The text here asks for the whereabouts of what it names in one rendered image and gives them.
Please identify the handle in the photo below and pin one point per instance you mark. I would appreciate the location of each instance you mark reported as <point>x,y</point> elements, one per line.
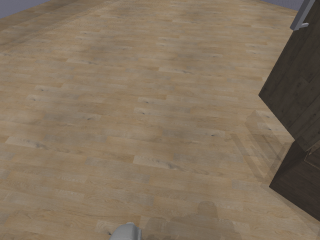
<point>301,15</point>

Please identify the left robot thigh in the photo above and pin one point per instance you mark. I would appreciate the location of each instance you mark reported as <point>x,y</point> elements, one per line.
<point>127,232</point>

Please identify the cupboard door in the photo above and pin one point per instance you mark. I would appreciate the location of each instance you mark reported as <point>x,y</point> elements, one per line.
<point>292,89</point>

